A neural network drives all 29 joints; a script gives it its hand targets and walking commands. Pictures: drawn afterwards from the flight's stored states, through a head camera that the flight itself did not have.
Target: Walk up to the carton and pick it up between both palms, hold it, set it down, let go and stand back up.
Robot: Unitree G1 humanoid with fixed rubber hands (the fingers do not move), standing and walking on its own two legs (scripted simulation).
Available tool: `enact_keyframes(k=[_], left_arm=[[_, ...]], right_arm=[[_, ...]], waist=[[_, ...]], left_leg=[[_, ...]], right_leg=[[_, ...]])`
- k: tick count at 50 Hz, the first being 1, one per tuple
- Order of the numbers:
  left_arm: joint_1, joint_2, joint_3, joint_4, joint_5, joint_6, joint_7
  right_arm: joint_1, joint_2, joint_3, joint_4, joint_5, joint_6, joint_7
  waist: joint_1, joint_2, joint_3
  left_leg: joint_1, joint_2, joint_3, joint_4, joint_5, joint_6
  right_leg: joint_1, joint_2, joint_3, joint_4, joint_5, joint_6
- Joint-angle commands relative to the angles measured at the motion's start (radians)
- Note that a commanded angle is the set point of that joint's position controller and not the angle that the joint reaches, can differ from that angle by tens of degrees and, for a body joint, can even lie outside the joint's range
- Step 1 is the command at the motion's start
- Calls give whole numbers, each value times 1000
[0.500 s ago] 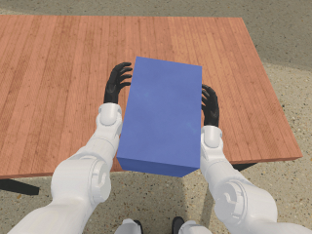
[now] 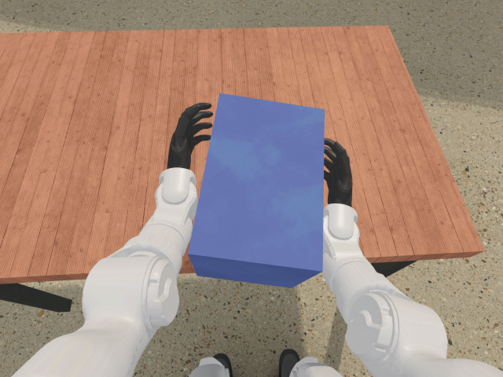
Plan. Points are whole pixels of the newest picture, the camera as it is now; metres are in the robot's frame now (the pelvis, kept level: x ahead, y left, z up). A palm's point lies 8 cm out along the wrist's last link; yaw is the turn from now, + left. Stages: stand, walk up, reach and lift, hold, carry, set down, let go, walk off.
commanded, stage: reach and lift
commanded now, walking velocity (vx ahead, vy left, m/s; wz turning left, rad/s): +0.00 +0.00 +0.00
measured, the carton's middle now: (257, 196) +0.39 +0.00 +0.00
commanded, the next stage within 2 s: none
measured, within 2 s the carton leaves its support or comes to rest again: neither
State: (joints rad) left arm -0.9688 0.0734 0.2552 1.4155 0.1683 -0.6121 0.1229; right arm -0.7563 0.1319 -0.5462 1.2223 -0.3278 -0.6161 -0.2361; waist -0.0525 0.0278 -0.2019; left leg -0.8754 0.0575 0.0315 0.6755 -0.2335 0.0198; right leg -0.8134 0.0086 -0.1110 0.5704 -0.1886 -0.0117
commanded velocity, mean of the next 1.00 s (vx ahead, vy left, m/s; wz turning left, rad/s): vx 0.00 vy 0.00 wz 0.00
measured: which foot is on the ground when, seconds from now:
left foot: down 0.00-1.00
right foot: down 0.00-1.00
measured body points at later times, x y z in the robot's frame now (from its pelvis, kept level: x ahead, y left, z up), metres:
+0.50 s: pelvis -0.01 +0.01 +0.00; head +0.04 +0.03 +0.45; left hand +0.44 +0.13 +0.08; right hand +0.39 -0.12 +0.04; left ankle +0.03 +0.11 -0.71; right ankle +0.03 -0.11 -0.71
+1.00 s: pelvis -0.01 -0.01 +0.03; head -0.07 +0.01 +0.47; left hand +0.41 +0.12 +0.20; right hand +0.37 -0.13 +0.14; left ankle +0.03 +0.11 -0.71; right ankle +0.03 -0.11 -0.71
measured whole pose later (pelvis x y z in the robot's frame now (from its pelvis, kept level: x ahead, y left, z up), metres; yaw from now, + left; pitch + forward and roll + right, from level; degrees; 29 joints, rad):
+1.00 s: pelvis -0.01 -0.01 +0.03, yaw +2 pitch +0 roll -1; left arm -0.93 0.06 0.12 1.11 0.06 0.15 0.18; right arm -0.69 0.12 -0.34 0.95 -0.08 0.12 -0.18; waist -0.05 -0.03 -0.15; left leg -0.29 0.04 0.03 0.47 -0.18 0.01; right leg -0.23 0.00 -0.11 0.39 -0.15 -0.01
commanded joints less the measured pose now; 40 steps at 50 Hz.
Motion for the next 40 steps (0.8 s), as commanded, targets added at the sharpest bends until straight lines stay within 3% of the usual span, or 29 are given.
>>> enact_keyframes(k=[1,12,20,25,30,35,40], left_arm=[[-389,-655,-254,93,74,4,-137],[-393,-723,-374,-34,-30,54,-123],[-437,-826,-504,-241,-101,120,-101],[-493,-888,-569,-360,-136,210,-88],[-558,-923,-537,-403,-133,346,-79],[-572,-925,-403,-372,-80,496,-94],[-501,-962,-358,-446,-64,627,-102]], right_arm=[[-691,534,417,34,-79,-37,201],[-701,550,573,-117,39,57,214],[-733,562,699,-323,154,161,219],[-813,548,762,-493,217,279,220],[-916,527,754,-526,263,408,218],[-1030,522,700,-526,296,517,210],[-1079,560,708,-604,357,586,209]], waist=[[23,71,-863],[4,91,-957],[-9,140,-933],[-10,134,-848],[-18,89,-670],[-10,18,-408],[8,17,-320]], left_leg=[[500,-56,-22,-41,364,-67],[534,-62,-62,-6,453,-76],[681,-58,-103,2,528,-106],[735,-58,-117,-50,439,-113],[728,-58,-120,-142,299,-100],[689,-62,-106,-253,131,-65],[722,-74,-94,-293,191,-53]], right_leg=[[505,58,40,5,468,-2],[551,69,59,23,539,8],[506,89,53,-29,417,-3],[474,86,53,-88,253,-8],[526,68,61,-146,135,-7],[637,38,84,-213,18,-1],[732,34,84,-245,92,3]])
